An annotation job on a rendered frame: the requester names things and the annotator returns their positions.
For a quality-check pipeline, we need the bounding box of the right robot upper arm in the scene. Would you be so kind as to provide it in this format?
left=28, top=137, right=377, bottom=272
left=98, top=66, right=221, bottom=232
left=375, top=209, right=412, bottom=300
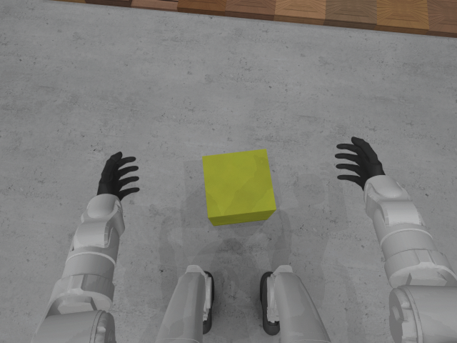
left=389, top=285, right=457, bottom=343

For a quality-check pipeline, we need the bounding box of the robot left hand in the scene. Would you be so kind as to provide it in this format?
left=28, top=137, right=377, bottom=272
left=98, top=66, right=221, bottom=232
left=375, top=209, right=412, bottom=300
left=97, top=151, right=140, bottom=201

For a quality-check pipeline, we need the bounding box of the right robot thigh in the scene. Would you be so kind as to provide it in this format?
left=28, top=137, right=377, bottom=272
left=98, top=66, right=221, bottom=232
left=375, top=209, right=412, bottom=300
left=267, top=272, right=331, bottom=343

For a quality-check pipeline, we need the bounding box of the robot left forearm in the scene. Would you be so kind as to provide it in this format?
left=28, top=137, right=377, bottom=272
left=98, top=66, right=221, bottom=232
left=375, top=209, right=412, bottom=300
left=31, top=194, right=125, bottom=343

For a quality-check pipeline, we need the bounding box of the left robot upper arm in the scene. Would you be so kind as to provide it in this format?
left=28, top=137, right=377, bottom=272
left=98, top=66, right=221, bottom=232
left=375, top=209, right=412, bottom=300
left=34, top=309, right=116, bottom=343

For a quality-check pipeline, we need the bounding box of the carton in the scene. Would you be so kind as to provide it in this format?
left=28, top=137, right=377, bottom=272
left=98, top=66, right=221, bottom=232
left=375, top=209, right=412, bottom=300
left=202, top=149, right=276, bottom=226

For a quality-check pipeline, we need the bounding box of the robot right hand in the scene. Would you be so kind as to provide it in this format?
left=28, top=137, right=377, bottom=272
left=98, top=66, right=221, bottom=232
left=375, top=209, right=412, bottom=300
left=335, top=136, right=385, bottom=190

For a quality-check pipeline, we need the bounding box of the right robot shin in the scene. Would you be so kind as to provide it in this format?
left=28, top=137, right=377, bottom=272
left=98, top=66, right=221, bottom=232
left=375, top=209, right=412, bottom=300
left=267, top=265, right=301, bottom=322

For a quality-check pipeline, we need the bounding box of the robot right forearm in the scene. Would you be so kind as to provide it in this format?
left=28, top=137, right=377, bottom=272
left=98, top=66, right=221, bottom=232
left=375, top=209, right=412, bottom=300
left=363, top=175, right=457, bottom=288

